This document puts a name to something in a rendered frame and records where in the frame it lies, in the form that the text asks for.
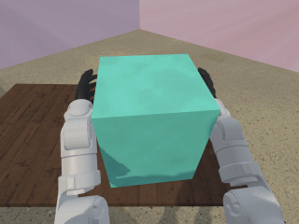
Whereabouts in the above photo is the robot right hand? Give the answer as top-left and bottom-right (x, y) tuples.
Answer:
(197, 67), (216, 99)

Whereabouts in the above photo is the carton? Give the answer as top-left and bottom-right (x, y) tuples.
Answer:
(91, 53), (221, 188)

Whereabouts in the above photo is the table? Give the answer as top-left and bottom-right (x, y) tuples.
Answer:
(0, 83), (248, 207)

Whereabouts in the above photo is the robot right upper arm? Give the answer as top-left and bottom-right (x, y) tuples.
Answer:
(222, 186), (285, 224)

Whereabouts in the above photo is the robot left hand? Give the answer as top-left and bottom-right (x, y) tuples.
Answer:
(74, 69), (98, 105)

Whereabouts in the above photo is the robot left upper arm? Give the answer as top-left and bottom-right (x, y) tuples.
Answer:
(55, 195), (110, 224)

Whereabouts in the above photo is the right robot forearm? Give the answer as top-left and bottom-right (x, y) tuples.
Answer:
(209, 98), (284, 220)

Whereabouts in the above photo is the left robot forearm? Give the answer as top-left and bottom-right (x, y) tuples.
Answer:
(54, 99), (101, 224)

